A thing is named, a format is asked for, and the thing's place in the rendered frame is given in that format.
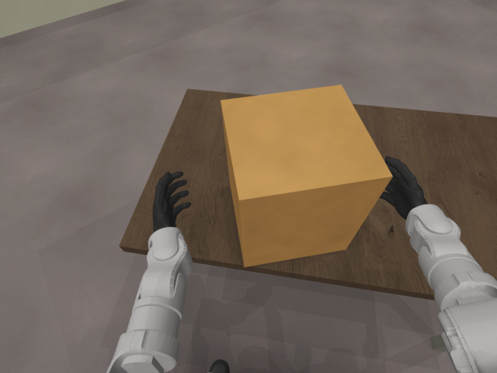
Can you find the right robot forearm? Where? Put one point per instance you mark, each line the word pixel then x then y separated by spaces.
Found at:
pixel 451 271

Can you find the right robot upper arm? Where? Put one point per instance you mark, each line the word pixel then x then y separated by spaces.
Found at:
pixel 470 336

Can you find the left robot hand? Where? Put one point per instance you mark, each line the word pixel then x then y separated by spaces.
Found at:
pixel 164 215

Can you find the table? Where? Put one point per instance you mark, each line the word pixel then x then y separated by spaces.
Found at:
pixel 453 157

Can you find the left robot forearm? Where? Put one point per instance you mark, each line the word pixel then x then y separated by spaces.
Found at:
pixel 150 344

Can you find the carton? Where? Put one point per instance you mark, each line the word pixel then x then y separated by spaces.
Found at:
pixel 304 172

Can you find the right robot hand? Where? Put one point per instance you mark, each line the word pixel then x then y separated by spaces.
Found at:
pixel 403 192

